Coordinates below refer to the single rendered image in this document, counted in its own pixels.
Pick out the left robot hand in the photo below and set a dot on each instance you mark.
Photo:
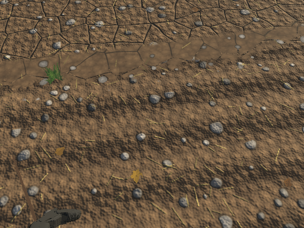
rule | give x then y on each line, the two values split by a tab
55	217

